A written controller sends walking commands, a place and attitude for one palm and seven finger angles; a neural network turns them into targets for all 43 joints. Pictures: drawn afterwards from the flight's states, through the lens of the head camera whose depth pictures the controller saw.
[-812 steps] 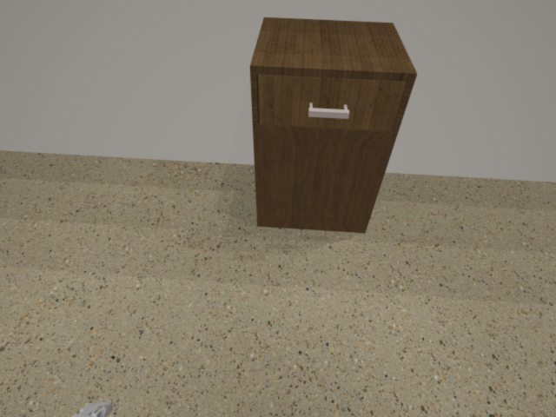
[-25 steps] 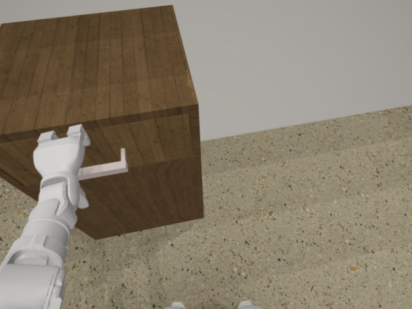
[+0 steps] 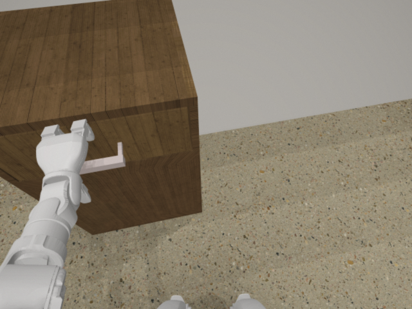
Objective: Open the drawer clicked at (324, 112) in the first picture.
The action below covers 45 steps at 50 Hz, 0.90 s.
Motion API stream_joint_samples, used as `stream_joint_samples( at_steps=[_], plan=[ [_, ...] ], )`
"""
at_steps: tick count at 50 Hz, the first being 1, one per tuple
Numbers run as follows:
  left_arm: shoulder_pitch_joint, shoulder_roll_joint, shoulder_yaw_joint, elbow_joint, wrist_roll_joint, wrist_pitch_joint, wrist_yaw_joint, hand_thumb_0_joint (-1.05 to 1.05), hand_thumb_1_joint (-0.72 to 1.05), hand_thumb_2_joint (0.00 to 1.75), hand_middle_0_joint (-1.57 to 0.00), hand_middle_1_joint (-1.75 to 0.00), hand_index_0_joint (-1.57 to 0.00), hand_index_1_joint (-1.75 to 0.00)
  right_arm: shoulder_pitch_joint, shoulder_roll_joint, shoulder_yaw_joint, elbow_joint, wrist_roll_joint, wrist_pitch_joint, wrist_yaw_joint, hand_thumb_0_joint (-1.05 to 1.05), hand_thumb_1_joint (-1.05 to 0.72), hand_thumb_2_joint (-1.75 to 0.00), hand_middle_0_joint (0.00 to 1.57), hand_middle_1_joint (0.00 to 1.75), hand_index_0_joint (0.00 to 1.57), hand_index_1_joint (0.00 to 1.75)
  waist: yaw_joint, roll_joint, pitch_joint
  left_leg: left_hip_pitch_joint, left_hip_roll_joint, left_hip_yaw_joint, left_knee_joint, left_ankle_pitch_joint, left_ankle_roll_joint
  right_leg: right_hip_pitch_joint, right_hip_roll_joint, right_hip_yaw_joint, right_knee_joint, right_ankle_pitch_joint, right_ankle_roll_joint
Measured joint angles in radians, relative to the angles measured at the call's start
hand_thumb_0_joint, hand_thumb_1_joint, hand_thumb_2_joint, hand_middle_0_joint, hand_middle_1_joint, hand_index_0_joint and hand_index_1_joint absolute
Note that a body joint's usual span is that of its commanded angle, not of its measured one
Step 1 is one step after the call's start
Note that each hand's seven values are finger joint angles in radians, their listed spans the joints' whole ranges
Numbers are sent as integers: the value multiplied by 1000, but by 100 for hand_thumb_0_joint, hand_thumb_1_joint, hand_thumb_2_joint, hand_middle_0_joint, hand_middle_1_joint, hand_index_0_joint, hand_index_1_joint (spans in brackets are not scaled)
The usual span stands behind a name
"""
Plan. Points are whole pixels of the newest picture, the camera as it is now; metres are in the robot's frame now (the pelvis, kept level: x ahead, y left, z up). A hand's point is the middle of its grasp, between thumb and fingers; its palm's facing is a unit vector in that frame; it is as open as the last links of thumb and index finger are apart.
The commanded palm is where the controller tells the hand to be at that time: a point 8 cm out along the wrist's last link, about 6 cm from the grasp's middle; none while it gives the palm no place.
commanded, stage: move the hooked fingers above the handle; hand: left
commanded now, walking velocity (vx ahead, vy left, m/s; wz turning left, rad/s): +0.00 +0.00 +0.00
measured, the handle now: (96, 158) +0.45 +0.27 -0.06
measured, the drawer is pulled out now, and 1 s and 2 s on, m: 0.00 0.00 0.00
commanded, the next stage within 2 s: lower the fingers behind the handle in 1.32 s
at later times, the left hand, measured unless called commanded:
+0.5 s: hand (76, 166) +0.40 +0.29 -0.01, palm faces +0.02 -0.01 -1.00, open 13.8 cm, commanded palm +0.39 +0.28 +0.05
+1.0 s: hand (83, 164) +0.41 +0.27 -0.01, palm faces -0.02 -0.04 -1.00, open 13.8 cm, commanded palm +0.39 +0.27 +0.05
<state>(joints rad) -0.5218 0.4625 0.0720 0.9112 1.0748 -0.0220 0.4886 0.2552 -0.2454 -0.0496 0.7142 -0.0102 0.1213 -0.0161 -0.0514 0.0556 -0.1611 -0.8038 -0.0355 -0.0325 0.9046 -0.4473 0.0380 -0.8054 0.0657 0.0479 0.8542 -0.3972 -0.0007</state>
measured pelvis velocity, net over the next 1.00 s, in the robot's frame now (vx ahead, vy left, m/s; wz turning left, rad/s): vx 0.00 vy -0.01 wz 0.01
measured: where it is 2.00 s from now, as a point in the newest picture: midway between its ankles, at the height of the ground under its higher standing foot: outside the picture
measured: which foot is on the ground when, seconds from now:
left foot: down 0.00-1.00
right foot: down 0.00-1.00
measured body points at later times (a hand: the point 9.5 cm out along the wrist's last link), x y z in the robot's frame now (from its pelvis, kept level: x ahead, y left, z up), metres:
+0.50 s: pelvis +0.00 +0.00 +0.00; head +0.09 +0.01 +0.44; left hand +0.40 +0.28 +0.04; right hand +0.07 -0.27 -0.13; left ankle -0.02 +0.09 -0.69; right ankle +0.00 -0.12 -0.69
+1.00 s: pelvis +0.00 -0.01 +0.00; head +0.09 -0.01 +0.44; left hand +0.40 +0.27 +0.04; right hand +0.06 -0.28 -0.13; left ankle -0.02 +0.09 -0.69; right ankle +0.00 -0.12 -0.69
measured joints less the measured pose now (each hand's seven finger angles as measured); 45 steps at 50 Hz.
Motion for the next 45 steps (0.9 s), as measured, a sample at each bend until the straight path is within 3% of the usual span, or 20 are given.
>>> stream_joint_samples(
  at_steps=[5,10,18,25,35,41,45],
  plan=[
    [-19,13,-35,37,-23,25,-80,0,-49,30,-34,-121,-38,-124,18,14,14,-7,14,-5,-12,0,-91,-90,21,30,20,30,-3,1,-2,53,0,-1,-51,22,0,54,-2,1,-51,21,-1],
    [-20,23,-36,41,-22,-25,-122,0,-49,30,-33,-121,-35,-122,43,8,11,-23,17,-15,-17,0,-91,-90,21,30,20,30,-1,-7,-6,69,0,-3,-64,27,0,71,-3,0,-66,27,-1],
    [24,4,-20,-5,20,-94,-57,0,-49,30,-32,-120,-32,-121,52,-15,-19,-21,4,-21,-3,0,-91,-90,21,30,20,30,9,-12,-14,20,-2,-6,-18,10,1,26,-3,-6,-26,11,0],
    [-21,-1,-23,17,30,-33,9,0,-49,30,-32,-120,-32,-120,25,-13,-18,1,-3,-25,7,0,-91,-90,21,30,20,30,2,-10,-1,-15,-7,-19,14,2,0,-3,-7,-20,3,-1,0],
    [-63,-11,-74,78,-20,39,-65,0,-49,30,-34,-121,-34,-124,36,6,1,-1,9,-25,-4,0,-91,-90,21,30,20,30,6,1,-6,44,-6,-20,-41,20,-2,54,-8,-19,-50,16,-3],
    [-65,0,-89,73,-6,-12,-102,0,-49,30,-33,-120,-32,-122,48,8,2,-15,9,-34,-12,0,-91,-90,21,30,20,30,4,-5,-3,43,-5,-24,-45,23,-6,53,-7,-22,-51,17,-7],
    [-47,-11,-57,43,6,-46,-79,0,-49,30,-33,-121,-32,-121,51,2,-6,-16,3,-35,-10,0,-91,-90,21,30,20,30,3,-9,-11,18,-2,-21,-26,14,-8,26,-4,-21,-31,10,-10]
  ],
)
